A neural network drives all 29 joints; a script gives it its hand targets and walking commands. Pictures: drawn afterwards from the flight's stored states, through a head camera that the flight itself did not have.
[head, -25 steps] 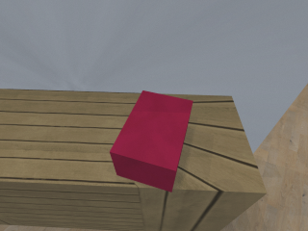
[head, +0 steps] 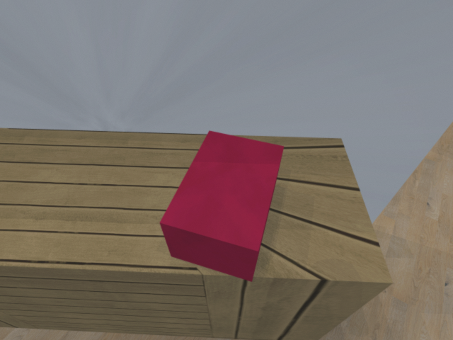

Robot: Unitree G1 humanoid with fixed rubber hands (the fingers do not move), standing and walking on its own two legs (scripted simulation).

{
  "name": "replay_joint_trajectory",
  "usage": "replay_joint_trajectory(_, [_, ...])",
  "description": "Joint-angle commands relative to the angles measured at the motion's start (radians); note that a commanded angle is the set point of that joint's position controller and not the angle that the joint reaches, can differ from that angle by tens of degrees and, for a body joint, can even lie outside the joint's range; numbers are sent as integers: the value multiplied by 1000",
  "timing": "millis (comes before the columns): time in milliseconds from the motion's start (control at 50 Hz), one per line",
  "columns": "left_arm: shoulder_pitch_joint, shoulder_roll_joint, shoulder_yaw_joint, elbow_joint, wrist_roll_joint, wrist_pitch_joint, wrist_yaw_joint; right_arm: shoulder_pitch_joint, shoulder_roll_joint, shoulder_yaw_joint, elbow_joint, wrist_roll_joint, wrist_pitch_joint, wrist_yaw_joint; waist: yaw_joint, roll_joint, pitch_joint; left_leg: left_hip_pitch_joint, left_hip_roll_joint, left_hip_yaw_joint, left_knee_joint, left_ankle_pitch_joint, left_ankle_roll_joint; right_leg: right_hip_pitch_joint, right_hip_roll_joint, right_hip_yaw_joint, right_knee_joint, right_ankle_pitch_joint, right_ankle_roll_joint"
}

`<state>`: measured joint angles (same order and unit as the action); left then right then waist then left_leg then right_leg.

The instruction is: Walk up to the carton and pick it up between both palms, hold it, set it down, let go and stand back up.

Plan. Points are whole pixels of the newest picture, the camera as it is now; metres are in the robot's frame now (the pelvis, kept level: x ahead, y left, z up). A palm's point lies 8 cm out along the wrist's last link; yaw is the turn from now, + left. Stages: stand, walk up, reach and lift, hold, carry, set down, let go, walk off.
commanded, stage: stand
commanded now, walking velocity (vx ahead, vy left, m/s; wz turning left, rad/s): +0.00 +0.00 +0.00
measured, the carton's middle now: (228, 200) +0.41 +0.01 -0.04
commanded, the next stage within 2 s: none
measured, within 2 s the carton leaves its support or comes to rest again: neither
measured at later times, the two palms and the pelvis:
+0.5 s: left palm out of the picture +0.07 +0.29 -0.11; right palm out of the picture +0.07 -0.29 -0.12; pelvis +0.00 +0.00 +0.00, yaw +0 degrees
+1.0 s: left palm out of the picture +0.07 +0.29 -0.11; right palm out of the picture +0.07 -0.29 -0.12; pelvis +0.00 +0.00 +0.00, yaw +0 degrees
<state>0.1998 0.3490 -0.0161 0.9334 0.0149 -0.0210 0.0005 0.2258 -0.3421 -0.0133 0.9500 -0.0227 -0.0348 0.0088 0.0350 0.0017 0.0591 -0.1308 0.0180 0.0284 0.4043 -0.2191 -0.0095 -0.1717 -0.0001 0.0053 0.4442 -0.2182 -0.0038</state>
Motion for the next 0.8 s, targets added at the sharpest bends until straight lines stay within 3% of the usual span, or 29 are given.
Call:
replay_joint_trajectory(0, [-51,232,57,23,-14,-30,8,-100,-203,-40,-7,19,-1,-7,-26,-8,-18,12,102,-108,-104,88,45,-17,-136,139,-166,69,-41])
replay_joint_trajectory(80, [-49,222,55,24,-12,-26,6,-114,-221,-41,-12,21,-1,-12,-26,14,-38,34,104,-106,-94,103,44,-15,-134,135,-168,71,-35])
replay_joint_trajectory(140, [-57,220,55,26,-11,-25,8,-97,-224,-44,-5,20,-5,-12,-37,2,-32,31,107,-104,-89,107,41,-18,-137,133,-161,116,-42])
replay_joint_trajectory(180, [-51,230,59,28,-15,-29,6,-92,-218,-38,-4,23,1,-10,-28,-7,-22,17,113,-116,-105,120,44,-11,-130,123,-151,95,-37])
replay_joint_trajectory(220, [-36,225,58,33,-13,-20,9,-98,-223,-43,-5,18,0,-7,-31,28,-36,31,112,-110,-96,86,45,-14,-133,130,-168,86,-37])
replay_joint_trajectory(280, [-51,221,56,33,-14,-23,6,-92,-220,-42,-3,20,-2,-10,-33,-7,-21,20,107,-116,-110,93,42,-11,-128,123,-160,85,-34])
replay_joint_trajectory(300, [-40,226,61,34,-16,-25,5,-93,-223,-39,-1,18,-5,-11,-25,21,-30,6,106,-108,-99,90,49,3,-132,138,-153,88,-36])
replay_joint_trajectory(340, [-53,227,61,30,-12,-24,4,-105,-209,-37,-8,19,-1,-9,-27,-1,-35,34,107,-107,-93,116,42,-7,-129,131,-172,71,-36])
replay_joint_trajectory(360, [-50,226,61,32,-15,-27,3,-85,-213,-38,-7,26,-3,-10,-44,18,-20,18,111,-113,-99,99,44,-13,-136,141,-167,84,-38])
replay_joint_trajectory(400, [-47,229,59,24,-14,-28,6,-102,-203,-37,-11,27,-4,-11,-36,0,-55,30,109,-113,-93,126,46,6,-139,135,-162,123,-40])
replay_joint_trajectory(460, [-61,216,56,30,-10,-24,9,-94,-215,-41,-7,18,-3,-12,-37,29,-31,24,113,-114,-100,120,46,-5,-138,136,-145,125,-41])
replay_joint_trajectory(480, [-54,226,60,28,-11,-22,11,-112,-214,-41,-8,19,2,-10,-20,15,-48,23,111,-108,-107,116,44,8,-133,128,-150,98,-40])
replay_joint_trajectory(540, [-78,216,52,23,-15,-27,4,-104,-210,-36,-5,20,0,-11,-28,3,-44,25,112,-109,-99,114,46,0,-141,143,-164,101,-38])
replay_joint_trajectory(580, [-58,219,56,33,-12,-27,4,-110,-225,-41,-6,20,-3,-10,-28,35,-26,24,115,-112,-103,117,43,-14,-132,135,-161,102,-42])
replay_joint_trajectory(660, [-48,224,58,33,-10,-25,5,-105,-228,-44,-5,19,-4,-14,-20,-9,-35,18,116,-120,-110,111,45,7,-128,117,-154,95,-37])
replay_joint_trajectory(680, [-58,234,61,36,-8,-25,7,-108,-221,-43,-8,21,-4,-11,-25,20,-45,39,109,-100,-94,125,39,-4,-133,130,-161,115,-42])
replay_joint_trajectory(700, [-73,217,60,33,-11,-25,7,-111,-213,-41,-12,22,-2,-14,-34,5,-55,37,113,-109,-96,129,40,3,-133,122,-157,122,-37])
replay_joint_trajectory(720, [-63,228,61,27,-11,-27,5,-97,-217,-45,-9,23,-3,-11,-41,26,-56,38,113,-107,-98,122,37,10,-126,114,-149,136,-35])
replay_joint_trajectory(740, [-55,231,60,37,-14,-29,5,-98,-207,-41,-3,20,-2,-10,-27,1,-49,22,109,-107,-98,141,41,22,-126,115,-149,130,-31])
replay_joint_trajectory(780, [-54,223,58,37,-11,-27,5,-76,-212,-44,-3,25,2,-9,-38,-5,-48,48,102,-102,-94,126,35,-4,-142,131,-169,122,-38])
